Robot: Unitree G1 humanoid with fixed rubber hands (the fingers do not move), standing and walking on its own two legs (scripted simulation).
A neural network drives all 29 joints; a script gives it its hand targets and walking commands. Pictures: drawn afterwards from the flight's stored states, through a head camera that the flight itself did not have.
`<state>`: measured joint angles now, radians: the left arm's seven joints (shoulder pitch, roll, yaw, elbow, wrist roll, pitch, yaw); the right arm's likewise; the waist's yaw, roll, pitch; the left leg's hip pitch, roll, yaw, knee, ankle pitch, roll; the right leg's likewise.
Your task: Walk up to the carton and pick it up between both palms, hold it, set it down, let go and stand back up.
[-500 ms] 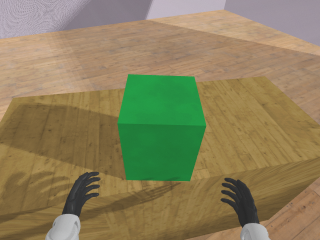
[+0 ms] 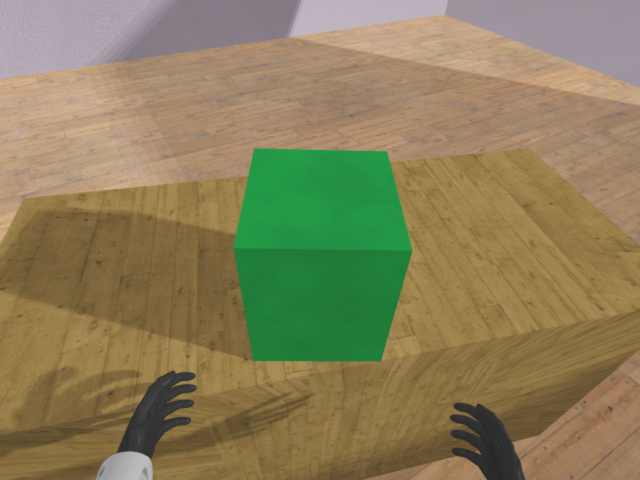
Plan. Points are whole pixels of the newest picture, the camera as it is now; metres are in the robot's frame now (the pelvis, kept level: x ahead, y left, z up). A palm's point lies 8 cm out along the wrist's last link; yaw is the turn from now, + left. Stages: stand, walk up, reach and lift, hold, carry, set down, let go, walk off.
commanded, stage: set down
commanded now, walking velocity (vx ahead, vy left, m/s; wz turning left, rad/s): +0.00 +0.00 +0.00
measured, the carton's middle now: (319, 257) +0.45 +0.04 +0.04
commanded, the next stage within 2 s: let go in 0.76 s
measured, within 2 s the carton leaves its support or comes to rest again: neither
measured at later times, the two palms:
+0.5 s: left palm (142, 437) +0.19 +0.23 -0.01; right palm out of the picture +0.16 -0.22 -0.07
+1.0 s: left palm (144, 438) +0.19 +0.22 -0.01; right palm out of the picture +0.16 -0.24 -0.08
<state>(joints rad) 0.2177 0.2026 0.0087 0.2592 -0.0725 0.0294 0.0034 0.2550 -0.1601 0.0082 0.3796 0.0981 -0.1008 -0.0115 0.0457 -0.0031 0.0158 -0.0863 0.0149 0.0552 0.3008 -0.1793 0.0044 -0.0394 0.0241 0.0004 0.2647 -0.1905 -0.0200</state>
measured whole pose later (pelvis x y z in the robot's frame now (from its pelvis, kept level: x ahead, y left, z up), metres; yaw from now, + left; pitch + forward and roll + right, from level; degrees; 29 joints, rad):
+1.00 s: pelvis -0.01 -0.01 +0.00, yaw +1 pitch -5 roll +0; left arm 0.08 0.20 0.04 0.42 -0.02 0.12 -0.06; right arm 0.21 -0.23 -0.01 0.60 0.00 -0.05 0.00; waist 0.03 0.04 0.02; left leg -0.06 0.02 0.04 0.35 -0.19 -0.01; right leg -0.03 0.02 -0.02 0.36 -0.23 -0.03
